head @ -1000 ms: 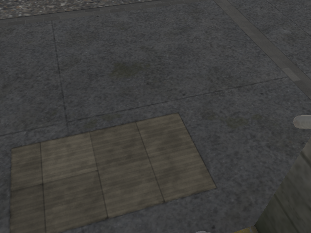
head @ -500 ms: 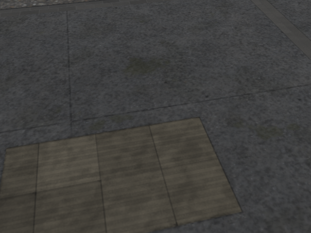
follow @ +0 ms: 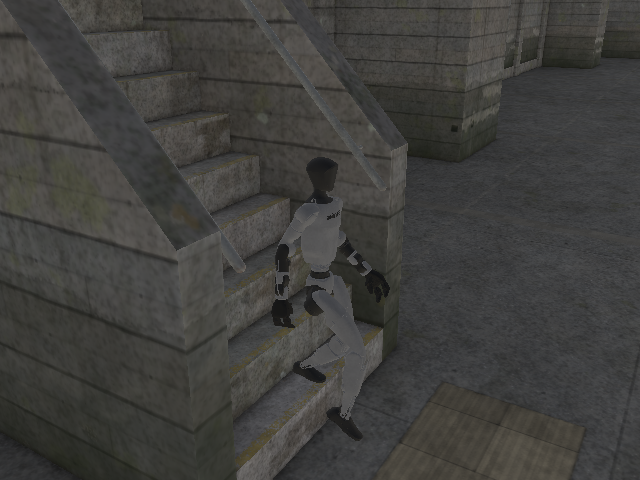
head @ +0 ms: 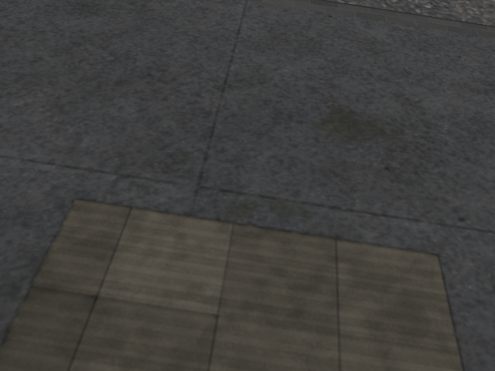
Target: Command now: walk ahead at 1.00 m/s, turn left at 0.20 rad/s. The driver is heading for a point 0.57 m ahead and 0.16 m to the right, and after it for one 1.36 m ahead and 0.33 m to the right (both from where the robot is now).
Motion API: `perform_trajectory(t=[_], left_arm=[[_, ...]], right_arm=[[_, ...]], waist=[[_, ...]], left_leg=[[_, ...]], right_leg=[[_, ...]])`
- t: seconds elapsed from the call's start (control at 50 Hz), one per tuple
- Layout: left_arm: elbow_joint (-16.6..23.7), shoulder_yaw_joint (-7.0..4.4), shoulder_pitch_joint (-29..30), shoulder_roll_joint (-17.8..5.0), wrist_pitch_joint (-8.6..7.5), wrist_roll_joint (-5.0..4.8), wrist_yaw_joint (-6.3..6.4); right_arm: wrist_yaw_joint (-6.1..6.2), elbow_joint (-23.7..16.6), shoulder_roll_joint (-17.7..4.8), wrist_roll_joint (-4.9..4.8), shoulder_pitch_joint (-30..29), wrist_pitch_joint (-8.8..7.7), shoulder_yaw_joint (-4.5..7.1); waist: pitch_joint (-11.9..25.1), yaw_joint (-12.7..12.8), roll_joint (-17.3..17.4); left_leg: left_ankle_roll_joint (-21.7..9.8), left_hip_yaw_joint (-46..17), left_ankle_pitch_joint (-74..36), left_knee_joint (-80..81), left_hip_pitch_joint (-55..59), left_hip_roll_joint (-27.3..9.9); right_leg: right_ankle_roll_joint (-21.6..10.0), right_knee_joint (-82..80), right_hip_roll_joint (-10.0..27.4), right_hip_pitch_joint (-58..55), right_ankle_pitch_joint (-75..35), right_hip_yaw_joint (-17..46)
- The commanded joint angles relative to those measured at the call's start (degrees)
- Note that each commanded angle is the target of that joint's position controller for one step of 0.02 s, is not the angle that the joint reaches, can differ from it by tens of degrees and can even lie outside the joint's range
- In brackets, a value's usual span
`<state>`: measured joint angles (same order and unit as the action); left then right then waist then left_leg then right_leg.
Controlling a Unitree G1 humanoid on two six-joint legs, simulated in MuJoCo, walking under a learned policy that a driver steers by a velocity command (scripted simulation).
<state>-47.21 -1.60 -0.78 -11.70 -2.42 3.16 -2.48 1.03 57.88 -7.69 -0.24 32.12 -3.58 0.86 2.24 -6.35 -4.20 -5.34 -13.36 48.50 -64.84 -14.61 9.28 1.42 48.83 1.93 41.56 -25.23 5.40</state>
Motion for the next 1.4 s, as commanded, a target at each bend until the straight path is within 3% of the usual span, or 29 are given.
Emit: perform_trajectory(t=[0.02,0.06,0.1,0.14,0.16,0.18,0.2,0.24,0.26,0.3,0.42,0.48,0.52,0.54,0.56,0.6,0.7,0.78,0.88,0.92,0.94,0.96,1.0,1.14,1.26,1.34,1.36,1.38,1.4], left_arm=[[6.06,-1.53,9.56,-3.92,-1.02,-1.88,0.15],[3.96,-2.51,2.07,-4.80,-0.77,-4.46,0.39],[-0.49,-4.25,-11.22,-7.93,-0.57,-3.99,0.84],[-7.45,-5.55,-24.93,-9.67,0.07,-2.57,0.10],[-11.24,-5.93,-35.95,-8.82,0.44,-1.69,-0.48],[-13.90,-4.64,-39.88,-6.96,0.58,-1.46,-1.41],[-14.03,-3.22,-40.60,-5.60,-0.29,-1.01,-0.95],[-13.93,-4.81,-39.96,-10.36,-1.59,-0.73,2.20],[-11.60,-3.85,-33.29,-8.00,-2.71,-0.98,3.06],[-8.85,-2.56,-25.11,-5.25,-3.63,-0.47,4.75],[-7.12,-3.13,-31.57,-6.44,-2.58,-4.00,1.99],[-6.89,-3.55,-30.69,-7.84,-2.39,-4.05,1.68],[-2.97,-3.78,-25.26,-6.57,-4.01,-4.48,1.05],[-1.29,-2.68,-30.79,-0.71,-3.64,-6.48,1.21],[-0.74,-3.28,-28.73,-5.07,-2.52,-5.33,2.06],[0.00,-3.25,-21.27,-2.91,-1.20,-2.21,1.51],[6.80,-2.35,-11.32,0.68,1.14,-0.69,-0.58],[12.88,-0.87,-0.21,-2.24,-0.47,-0.49,-2.41],[10.10,-2.14,-8.76,-9.40,-0.69,-0.60,-0.43],[5.03,-4.32,-27.67,-16.26,-1.13,1.12,1.94],[6.44,-4.93,-26.63,-21.66,-2.06,2.92,2.42],[7.27,-4.80,-25.94,-18.92,-1.59,1.01,2.39],[5.89,-3.03,-16.81,-12.05,-2.38,0.19,2.39],[0.93,-1.23,-18.11,-4.83,-5.27,-2.42,2.08],[-0.42,-1.83,-19.27,-9.72,-5.56,-2.16,3.71],[2.25,-3.97,-14.87,-17.35,-2.13,-1.05,5.37],[3.36,-4.21,-12.55,-17.57,-1.17,-0.96,4.84],[3.80,-3.19,-10.53,-11.53,-1.57,-1.28,3.57],[9.95,-1.21,-21.09,-6.26,-2.51,-2.09,3.26]], right_arm=[[0.27,-4.72,-9.71,1.63,-4.37,-1.78,2.27],[1.18,-3.21,-10.48,4.47,-6.75,-1.21,2.73],[1.17,-2.58,-9.80,5.99,-7.99,-1.13,2.73],[0.96,-3.08,-8.94,5.30,-9.82,-1.13,2.89],[0.43,-4.53,-9.98,4.26,-17.14,-1.31,3.97],[0.12,-7.88,-6.88,5.24,-22.91,-1.55,3.11],[-0.31,-12.36,-4.90,4.79,-20.66,-2.27,2.23],[-0.84,-13.71,-3.15,4.44,-20.46,-2.97,-0.33],[-0.94,-14.05,-6.93,5.49,-27.00,-3.76,0.58],[-2.61,-17.06,-8.97,4.53,-36.14,-2.25,0.56],[-2.64,-19.99,-5.95,1.76,-42.57,-0.89,-1.79],[-1.06,-18.30,-8.53,1.43,-33.25,-1.80,-0.32],[1.18,-14.92,-17.34,2.29,-11.05,-2.61,2.82],[1.56,-14.96,-19.83,3.63,-10.99,-1.85,3.68],[1.21,-14.75,-16.66,2.97,-15.45,-1.11,4.21],[0.17,-14.42,-8.92,2.65,-19.80,-1.25,3.05],[-0.87,-7.53,-4.75,0.87,-12.24,-4.33,1.57],[-0.76,-7.64,-9.78,1.31,-14.99,-4.66,2.29],[-1.27,-6.59,-21.14,0.65,-9.86,-3.86,4.16],[-1.01,-7.63,-18.88,1.23,-8.88,-2.97,3.54],[-1.61,-10.28,-7.00,-0.54,0.25,-2.67,1.14],[-1.18,-11.03,-13.84,-1.28,-3.35,-2.42,2.75],[-1.51,-11.92,-13.38,-0.40,-10.55,-1.88,2.82],[-4.14,-15.99,-7.23,1.38,-19.47,2.84,2.08],[-6.02,-20.49,-9.08,1.10,-28.92,2.36,1.10],[-4.49,-14.87,-16.36,0.71,-5.97,2.96,3.85],[-3.37,-11.57,-19.13,0.72,4.25,2.92,5.58],[-2.11,-11.51,-20.44,-0.55,-0.89,3.60,6.86],[-2.28,-15.10,-26.72,2.39,-8.07,3.53,7.07]], waist=[[-10.00,-1.75,14.64],[-11.00,1.20,16.73],[-7.74,6.37,13.92],[-4.08,12.01,3.74],[-2.75,20.02,-6.77],[-5.78,19.98,-13.31],[-6.41,13.18,-17.79],[2.89,11.62,-22.06],[1.92,10.28,-4.94],[-6.22,5.73,2.28],[-4.06,9.33,0.82],[0.27,4.16,3.61],[14.31,-6.07,7.88],[20.83,-0.89,17.90],[13.24,0.67,16.74],[-2.43,2.03,7.03],[-5.63,5.83,11.08],[-10.11,8.72,7.31],[-1.36,14.06,7.56],[10.68,22.17,4.84],[21.26,13.75,-11.92],[24.11,16.05,-7.12],[4.04,11.22,-0.82],[-7.92,5.15,-0.89],[-9.78,3.79,2.64],[3.49,-8.95,-2.90],[7.41,-12.96,0.43],[0.62,-8.82,14.40],[7.38,4.34,21.89]], left_leg=[[-9.30,-11.99,-21.15,14.24,-4.16,-7.55],[-9.48,-10.35,-28.28,7.86,2.81,-9.45],[-10.20,-5.45,-38.00,-3.83,6.42,-10.76],[-7.77,4.96,-49.76,-20.65,1.75,-9.50],[-5.13,13.26,-27.23,-44.55,-12.08,-3.37],[-3.39,17.67,-5.85,-54.90,-27.71,-1.17],[-3.42,14.99,-10.78,-51.30,-45.12,-2.07],[-2.01,11.72,-8.11,-45.04,-59.35,-7.28],[-0.31,6.80,-21.27,-30.29,-55.41,-11.91],[6.78,5.74,-33.94,-4.20,-37.78,-14.97],[6.34,13.34,-44.59,24.67,-8.31,-7.63],[4.08,13.03,-43.12,35.03,8.18,-4.78],[-0.30,-3.43,-25.00,35.62,34.37,-21.40],[-5.09,-29.72,-10.89,45.34,41.21,-35.41],[-6.36,-34.55,-0.63,48.31,34.70,-34.37],[-4.78,-17.03,-17.07,49.69,20.78,-28.90],[-2.10,2.91,-45.00,53.51,13.75,-23.34],[-3.17,13.05,-51.55,61.56,2.53,-19.11],[-3.06,13.90,-92.24,47.60,8.57,-21.52],[-1.31,14.56,-71.34,13.04,-6.34,-15.83],[-0.83,10.99,-19.57,-10.79,-20.75,-9.27],[-2.09,7.68,-24.18,-17.35,-23.52,-8.86],[-1.87,9.03,-34.56,-13.04,-27.03,-13.88],[-0.33,13.01,-41.08,-5.12,-29.69,-17.28],[-4.29,23.60,-54.25,19.65,-18.70,-11.16],[-8.27,23.66,-41.79,20.32,5.89,-3.95],[-10.05,19.47,-38.29,25.74,18.76,-3.45],[-11.21,9.48,-41.94,32.03,22.62,-7.69],[-21.08,-19.42,-63.94,33.78,34.83,-21.81]], right_leg=[[-1.43,-13.74,0.08,-4.17,-1.88,-2.41],[-3.61,-23.85,4.65,-6.42,-1.48,-0.21],[-5.97,-30.35,7.17,-16.15,-3.06,-1.93],[-7.60,-35.91,2.77,-34.23,4.19,-5.72],[-11.83,-36.58,3.72,-49.52,1.27,-3.85],[-8.66,-22.04,1.85,-53.78,-3.28,-6.06],[-10.99,-11.86,4.32,-61.87,-16.30,4.71],[-23.20,-19.91,14.44,-68.90,23.94,32.58],[-21.52,-27.52,15.54,-58.87,45.47,39.72],[-21.34,-31.59,11.86,-28.77,39.83,36.49],[-15.34,-31.63,2.57,-22.68,10.49,20.11],[-11.63,-20.20,-0.60,-26.64,1.07,17.75],[-9.62,8.14,-4.92,-14.98,16.43,10.77],[-9.01,23.66,-8.22,-4.22,53.14,5.41],[-9.79,27.57,-3.66,2.77,48.75,1.40],[-9.54,26.38,-0.11,6.12,43.80,-0.52],[-8.70,22.41,2.93,7.15,40.70,0.24],[-7.04,-2.77,1.52,-3.73,30.02,-5.04],[-8.11,-12.20,-4.93,-31.38,33.06,-9.90],[-7.76,-14.38,4.18,-58.82,44.30,0.06],[-10.28,-20.32,23.82,-70.22,57.93,27.11],[-10.14,-31.17,24.90,-64.68,63.66,38.74],[-9.04,-32.41,18.67,-47.42,50.63,19.95],[-5.23,-40.81,11.36,-34.81,22.49,-9.74],[-2.88,-41.74,8.88,-38.94,-9.47,-22.88],[-3.04,-8.90,12.80,-42.92,-40.55,-20.89],[-3.82,10.40,11.09,-36.05,-28.19,-19.87],[-2.20,34.64,-2.13,-20.53,32.72,-18.45],[0.14,51.44,-6.35,-0.27,55.13,-9.49]])
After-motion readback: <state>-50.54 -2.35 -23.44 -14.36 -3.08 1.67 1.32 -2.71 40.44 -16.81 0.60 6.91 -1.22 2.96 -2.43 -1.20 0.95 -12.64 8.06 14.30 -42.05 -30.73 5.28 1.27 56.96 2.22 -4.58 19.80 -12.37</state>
